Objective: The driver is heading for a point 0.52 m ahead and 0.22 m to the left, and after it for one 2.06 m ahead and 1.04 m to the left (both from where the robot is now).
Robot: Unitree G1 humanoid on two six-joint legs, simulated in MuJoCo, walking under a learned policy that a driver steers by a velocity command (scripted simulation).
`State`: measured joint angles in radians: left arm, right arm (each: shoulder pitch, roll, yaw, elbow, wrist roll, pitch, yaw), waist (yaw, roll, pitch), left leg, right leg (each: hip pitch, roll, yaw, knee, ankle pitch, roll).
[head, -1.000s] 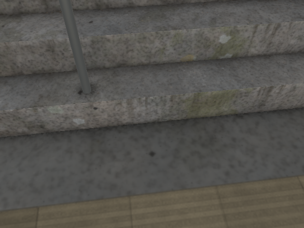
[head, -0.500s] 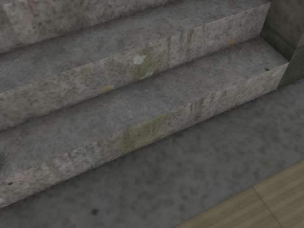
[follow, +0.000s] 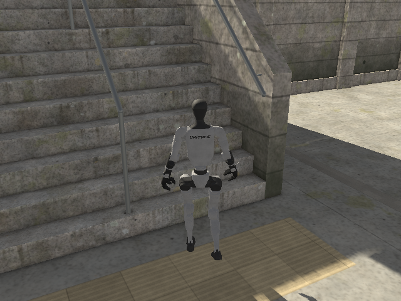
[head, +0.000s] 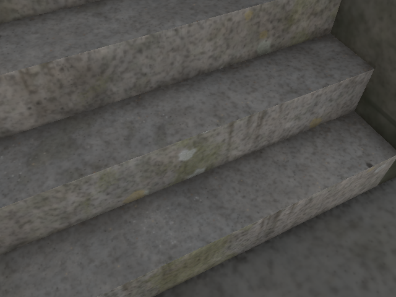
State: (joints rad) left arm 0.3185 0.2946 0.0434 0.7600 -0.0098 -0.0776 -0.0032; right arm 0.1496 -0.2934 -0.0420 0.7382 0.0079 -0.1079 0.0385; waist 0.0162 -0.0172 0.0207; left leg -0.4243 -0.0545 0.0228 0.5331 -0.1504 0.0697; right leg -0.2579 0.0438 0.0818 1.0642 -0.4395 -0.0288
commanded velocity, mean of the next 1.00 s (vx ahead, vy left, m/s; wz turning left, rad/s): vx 0.50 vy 0.00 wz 0.51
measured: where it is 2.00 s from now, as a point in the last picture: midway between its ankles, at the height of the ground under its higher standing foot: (38, 214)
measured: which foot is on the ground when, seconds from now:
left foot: down 0.00-0.38, up 0.40-0.98, down 1.00-1.00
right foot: up 0.00-0.36, down 0.38-1.00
